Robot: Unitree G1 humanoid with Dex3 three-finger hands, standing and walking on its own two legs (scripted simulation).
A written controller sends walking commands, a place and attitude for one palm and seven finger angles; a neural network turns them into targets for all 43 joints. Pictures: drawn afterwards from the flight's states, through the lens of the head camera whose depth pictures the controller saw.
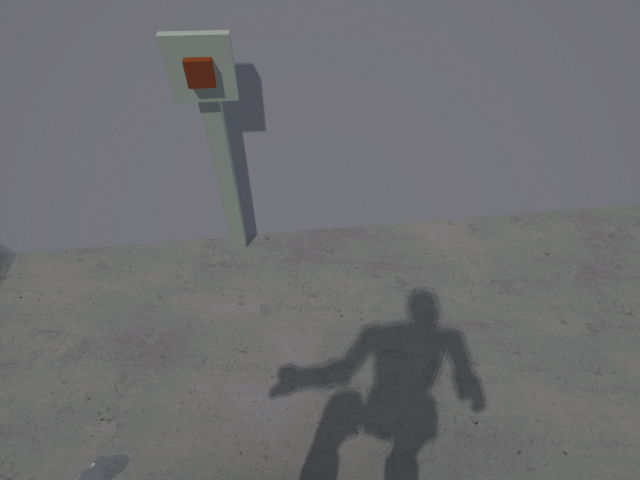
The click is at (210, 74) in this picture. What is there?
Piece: button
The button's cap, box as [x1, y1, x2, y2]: [182, 57, 215, 88]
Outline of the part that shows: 183,58 182,62 189,88 215,87 215,79 210,57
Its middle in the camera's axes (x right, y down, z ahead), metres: -0.32 -0.44 +1.03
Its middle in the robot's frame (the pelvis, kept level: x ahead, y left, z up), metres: +1.05 +0.38 +0.00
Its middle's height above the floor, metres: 0.77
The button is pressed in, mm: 0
